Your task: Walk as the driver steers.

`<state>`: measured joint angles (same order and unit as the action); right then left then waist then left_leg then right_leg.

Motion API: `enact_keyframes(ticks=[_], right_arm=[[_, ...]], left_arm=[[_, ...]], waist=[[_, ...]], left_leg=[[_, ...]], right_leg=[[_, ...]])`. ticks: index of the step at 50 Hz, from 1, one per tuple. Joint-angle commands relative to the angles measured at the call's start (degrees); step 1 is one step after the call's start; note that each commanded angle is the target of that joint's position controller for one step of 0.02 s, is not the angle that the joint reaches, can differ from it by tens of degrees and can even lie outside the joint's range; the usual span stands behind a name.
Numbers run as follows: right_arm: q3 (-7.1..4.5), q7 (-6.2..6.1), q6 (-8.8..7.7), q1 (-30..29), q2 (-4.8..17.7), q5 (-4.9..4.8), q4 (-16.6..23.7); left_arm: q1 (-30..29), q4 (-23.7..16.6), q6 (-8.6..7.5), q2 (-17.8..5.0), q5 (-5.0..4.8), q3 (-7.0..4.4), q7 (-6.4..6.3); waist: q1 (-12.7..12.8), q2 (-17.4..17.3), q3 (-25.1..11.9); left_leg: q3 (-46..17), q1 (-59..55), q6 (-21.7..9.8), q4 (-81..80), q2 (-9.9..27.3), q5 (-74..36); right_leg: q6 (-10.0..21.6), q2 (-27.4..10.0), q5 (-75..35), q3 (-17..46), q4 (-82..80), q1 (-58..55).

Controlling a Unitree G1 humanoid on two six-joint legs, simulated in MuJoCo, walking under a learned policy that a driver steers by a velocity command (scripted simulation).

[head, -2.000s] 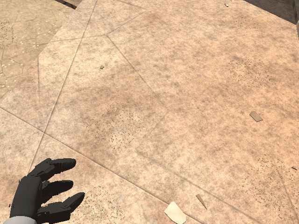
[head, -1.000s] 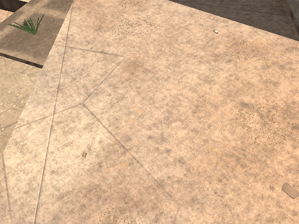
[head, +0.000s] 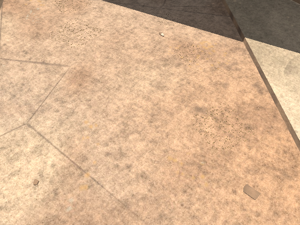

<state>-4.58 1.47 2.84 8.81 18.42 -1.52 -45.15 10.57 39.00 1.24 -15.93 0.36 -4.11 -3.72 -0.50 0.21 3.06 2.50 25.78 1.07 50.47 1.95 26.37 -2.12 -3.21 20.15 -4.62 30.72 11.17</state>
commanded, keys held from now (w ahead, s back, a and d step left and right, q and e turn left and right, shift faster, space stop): q+shift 0.08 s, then w+q+shift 0.14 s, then w+shift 0.58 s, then w+e+shift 0.20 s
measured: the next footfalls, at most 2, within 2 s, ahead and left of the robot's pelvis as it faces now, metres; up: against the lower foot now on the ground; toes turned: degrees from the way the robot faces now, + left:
left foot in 0.08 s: +0.05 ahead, +0.11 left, +0.00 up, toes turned +6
right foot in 0.66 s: +0.46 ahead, -0.02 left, +0.00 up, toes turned +20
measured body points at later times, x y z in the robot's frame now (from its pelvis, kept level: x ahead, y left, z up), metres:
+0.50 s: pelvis +0.15 +0.06 +0.02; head +0.15 +0.10 +0.47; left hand +0.29 +0.37 -0.06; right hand +0.26 -0.21 -0.08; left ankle +0.01 +0.11 -0.73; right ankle +0.34 -0.08 -0.68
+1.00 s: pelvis +0.54 +0.13 +0.00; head +0.57 +0.13 +0.45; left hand +0.39 +0.35 -0.12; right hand +0.85 +0.01 -0.05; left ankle +0.71 +0.36 -0.67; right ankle +0.42 -0.03 -0.73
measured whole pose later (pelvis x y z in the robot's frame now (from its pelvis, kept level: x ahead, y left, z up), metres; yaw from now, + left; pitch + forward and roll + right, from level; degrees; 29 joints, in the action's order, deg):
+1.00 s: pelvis +0.54 +0.13 +0.00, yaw +16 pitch +2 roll -1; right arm -0.1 2.5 -7.5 0.6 15.5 0.0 -35.0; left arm 33.1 48.4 -5.7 -13.5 -2.0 -2.4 -0.1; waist 6.6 -2.0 1.2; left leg -4.9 42.7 0.8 37.6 5.0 -6.9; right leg 2.5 3.2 20.2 3.8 11.6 -6.8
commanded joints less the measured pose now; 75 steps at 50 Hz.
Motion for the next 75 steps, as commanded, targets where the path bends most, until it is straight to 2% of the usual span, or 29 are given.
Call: enact_keyframes(ticks=[1,3,4,5,6,8,10,16,28,31,33,34,35,36,38,40,42,46,50,53,55,56,57,58,60,62,65,71,75], right_arm=[[-1.05,1.15,0.17,-0.90,3.56,-0.22,5.39],[-2.40,1.03,0.54,4.86,4.90,-0.24,4.23],[-4.13,0.01,0.31,7.52,9.83,0.00,4.72],[-5.55,-0.39,-1.10,11.05,18.10,0.87,5.87],[-4.48,0.62,-3.25,13.98,15.14,1.75,6.19],[-2.76,0.13,-5.22,10.11,10.48,-0.09,6.34],[-1.87,-1.40,-5.09,6.63,9.58,-0.10,7.56],[-0.57,-3.03,-6.15,12.40,6.50,0.59,6.62],[0.03,-2.61,-6.25,20.43,7.03,-0.54,2.84],[-0.22,-2.54,-5.67,18.64,8.38,0.23,2.95],[0.36,-2.35,-5.76,14.43,7.99,1.62,4.44],[2.44,-1.91,-6.95,18.66,0.17,2.11,5.96],[3.22,-1.84,-8.45,18.49,0.02,-0.67,6.39],[1.98,-1.53,-9.13,11.11,5.04,-2.48,7.56],[2.53,-0.74,-10.28,4.17,3.65,-0.54,8.79],[2.42,-0.22,-9.41,6.25,1.99,-0.33,8.08],[3.01,-0.32,-8.44,5.42,-0.02,0.42,8.53],[3.90,0.31,-10.30,-5.27,-0.36,2.30,12.85],[3.25,1.43,-11.61,-13.08,1.04,0.84,14.46],[0.75,0.46,-11.22,-7.79,5.83,-0.13,13.78],[-1.48,-1.22,-9.97,13.38,9.95,-0.32,10.41],[-3.12,-0.85,-9.69,20.28,16.49,1.96,8.16],[-2.16,-0.07,-9.72,21.01,12.56,1.79,8.01],[-1.27,-0.65,-9.47,17.46,8.14,1.31,7.38],[-0.44,-1.13,-8.89,12.01,4.61,2.32,5.79],[0.25,-1.35,-9.19,6.73,1.05,3.24,4.56],[-0.12,-1.26,-9.68,1.52,1.41,1.42,3.57],[-1.95,-1.90,-10.00,1.82,8.81,1.35,3.35],[-3.45,-1.65,-7.57,4.58,15.67,0.33,3.17]], left_arm=[[-4.83,-4.09,-0.67,-10.47,-0.76,-3.25,0.09],[-3.66,-3.14,-0.70,-8.80,-1.62,-3.00,0.67],[-1.06,-2.97,-0.99,-7.12,-0.74,-2.53,1.14],[-5.29,-8.07,-1.47,-2.41,1.76,-0.83,1.32],[-6.74,-8.00,-2.66,-4.79,0.17,-1.20,1.85],[-10.29,-7.77,-4.75,-8.89,-1.89,-2.55,2.59],[-10.32,-6.69,-6.11,-8.94,-0.37,-2.98,2.62],[-9.78,-4.66,-7.59,-4.45,-0.35,-1.80,3.60],[-22.07,-9.85,-10.23,-4.60,-2.09,0.12,6.66],[-14.78,-8.93,-10.11,-7.16,-2.33,-0.77,6.45],[8.90,-3.60,-9.18,-11.06,-2.40,-2.77,4.88],[19.83,-1.38,-8.53,-15.52,-1.06,-3.71,4.38],[22.14,0.10,-9.10,-12.66,-1.00,-2.70,5.38],[18.01,0.49,-8.69,-9.07,-1.31,-1.72,4.95],[14.27,0.80,-7.79,-7.58,0.39,-0.99,4.65],[9.64,0.55,-7.98,-4.25,0.92,0.32,5.16],[8.90,1.32,-8.22,-3.39,-1.03,0.73,5.44],[10.22,1.94,-8.58,-5.64,-1.66,0.02,3.76],[16.91,4.00,-8.12,-8.64,-3.21,-0.93,2.86],[19.18,5.66,-6.04,-9.53,-1.92,-1.02,2.73],[15.76,3.62,-4.96,-8.84,0.50,-0.26,2.98],[25.79,1.41,-6.31,2.49,-1.11,2.79,3.30],[24.30,1.25,-6.72,0.55,-4.07,3.17,3.37],[16.05,0.01,-6.52,-4.31,-5.49,1.65,2.89],[6.83,-2.09,-6.21,-5.36,-2.82,1.26,3.00],[7.67,-2.67,-4.05,-2.79,-3.32,1.02,4.05],[5.07,-4.74,-1.46,0.04,-2.98,1.77,4.40],[-3.42,-6.50,-2.30,-3.51,-1.93,1.36,7.05],[4.73,-5.53,-1.95,-9.70,-3.12,-1.61,7.13]], waist=[[-0.11,8.09,-5.43],[-2.23,4.41,-7.93],[-2.92,-6.42,-7.45],[-2.28,-21.44,-10.88],[-5.41,-12.31,-16.06],[-3.54,-5.55,-5.06],[-1.50,-5.97,-2.26],[-2.46,-7.52,-2.46],[-8.27,-8.48,5.09],[-2.94,-10.53,-0.98],[9.73,-8.02,-16.22],[9.65,8.63,-27.45],[9.46,19.18,-29.18],[10.04,13.37,-15.91],[7.11,1.51,-5.26],[1.50,3.85,-1.43],[-0.98,3.65,2.55],[0.30,1.53,6.91],[2.59,1.72,5.49],[-1.49,6.22,-0.78],[-13.45,8.64,-15.40],[-7.58,-13.67,-31.05],[-8.35,-22.19,-35.71],[-9.15,-18.35,-22.71],[-6.90,-5.23,-9.10],[-1.55,-7.30,-4.54],[1.88,-5.87,2.99],[1.39,1.69,5.99],[8.45,-5.09,-1.99]], left_leg=[[2.39,-2.69,-0.04,-5.59,0.66,-5.06],[3.84,-13.58,-2.45,-16.84,-3.32,-13.83],[-8.17,-22.66,-6.88,-23.89,0.49,-32.34],[-39.28,-31.03,-20.01,-29.80,14.94,-31.44],[-47.27,-33.26,-23.92,-35.90,18.71,-2.37],[-44.34,-25.96,-18.44,-40.22,16.13,24.40],[-36.91,-19.70,-15.11,-41.05,11.43,17.51],[-25.01,-20.07,-13.17,-41.26,6.82,-1.24],[-24.25,-29.07,-14.23,-39.79,11.57,-16.35],[-20.12,-27.76,-12.24,-32.20,10.82,-49.65],[-15.48,-12.23,-9.20,-6.30,6.21,-61.31],[-12.51,8.77,-5.52,18.68,-2.05,-27.21],[-14.64,19.29,-5.30,28.04,-5.80,0.95],[-12.68,26.41,-5.82,30.73,-1.46,-2.18],[-9.40,25.14,-6.12,26.36,2.59,-8.13],[-9.58,19.97,-5.46,22.08,5.23,-10.88],[-8.39,20.02,-3.99,17.65,6.49,-10.72],[-5.17,12.85,-0.21,-3.37,4.07,-29.43],[-5.46,-1.88,0.68,-19.25,-0.53,-39.38],[-4.83,-8.01,-1.35,-20.68,-3.07,-26.96],[-7.76,-37.80,-4.48,-13.09,3.47,-17.80],[-39.16,-60.86,-14.24,-19.34,21.43,7.28],[-54.78,-61.07,-13.90,-31.60,22.74,21.80],[-45.55,-53.55,-11.03,-33.42,20.97,17.05],[-28.87,-35.45,-9.93,-33.27,17.87,-3.65],[-19.32,-23.59,-10.11,-36.27,15.78,-10.06],[-8.46,-15.12,-9.67,-41.84,16.75,-17.14],[10.68,-17.50,-6.06,-46.06,10.64,-26.65],[11.77,-28.75,-5.75,-25.00,13.26,-78.58]], right_leg=[[9.86,-14.37,-32.02,5.55,-4.72,-2.66],[5.94,-11.46,-27.09,-0.22,6.20,0.96],[1.00,-6.29,-12.40,-3.61,20.56,12.01],[-2.80,4.64,20.47,0.72,37.01,31.41],[-0.77,3.76,19.13,11.85,42.26,35.42],[3.11,0.76,8.59,11.99,37.52,39.37],[2.83,-0.05,-0.88,12.25,29.28,33.15],[-1.45,1.93,-18.78,8.39,14.73,28.78],[1.30,1.28,-17.17,5.35,-1.20,31.95],[4.78,4.82,-14.09,1.35,-2.27,16.15],[9.63,1.80,-12.60,4.50,2.27,-18.52],[16.57,-13.27,12.27,30.50,-0.16,-41.87],[18.26,-19.48,29.23,53.65,-12.75,-44.02],[16.06,-17.95,26.68,47.17,-14.55,-36.46],[15.82,-13.45,10.83,34.22,-16.27,-20.60],[16.21,-10.26,6.45,28.59,-20.22,-9.54],[17.02,-8.53,2.64,25.58,-23.36,-2.47],[15.73,-3.19,-12.25,15.96,-27.15,7.71],[13.97,-5.50,-13.22,17.02,-28.33,3.60],[10.89,-7.20,-37.64,17.88,-14.04,-8.72],[6.99,-3.33,-39.19,15.99,16.07,5.72],[4.28,4.17,-6.64,12.42,42.50,26.09],[5.01,3.54,6.92,16.19,50.97,31.17],[5.31,0.83,3.82,13.45,53.81,37.32],[5.50,-3.82,-0.92,10.88,49.95,36.26],[5.42,-7.14,-1.25,11.49,46.80,30.09],[4.42,-9.55,-1.86,10.73,43.06,32.31],[6.56,-5.21,-25.68,1.90,19.45,23.57],[11.02,4.64,-13.53,-5.14,16.54,7.84]])
Keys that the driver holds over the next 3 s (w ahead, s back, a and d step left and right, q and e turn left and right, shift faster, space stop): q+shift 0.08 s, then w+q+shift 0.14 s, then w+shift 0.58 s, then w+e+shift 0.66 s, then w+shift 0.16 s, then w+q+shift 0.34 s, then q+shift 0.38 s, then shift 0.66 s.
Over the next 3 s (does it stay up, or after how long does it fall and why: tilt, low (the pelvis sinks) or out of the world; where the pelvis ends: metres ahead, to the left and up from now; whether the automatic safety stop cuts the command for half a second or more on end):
stays up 1.80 0.09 0.00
